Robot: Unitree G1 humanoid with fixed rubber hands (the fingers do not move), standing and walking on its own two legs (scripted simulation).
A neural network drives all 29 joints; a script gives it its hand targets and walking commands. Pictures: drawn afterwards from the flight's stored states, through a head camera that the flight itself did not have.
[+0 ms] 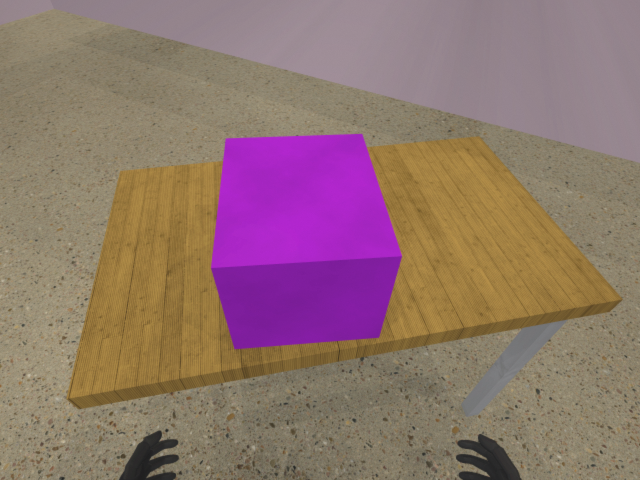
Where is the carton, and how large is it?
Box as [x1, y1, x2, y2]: [211, 134, 401, 348]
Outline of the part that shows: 361,134 226,138 211,269 234,348 378,337 401,254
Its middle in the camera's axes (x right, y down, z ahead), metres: -0.03 -0.01 +0.65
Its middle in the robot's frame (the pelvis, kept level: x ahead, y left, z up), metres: +0.51 +0.05 +0.00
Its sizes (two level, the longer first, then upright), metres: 0.285 0.237 0.208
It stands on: a table, 0.68 m high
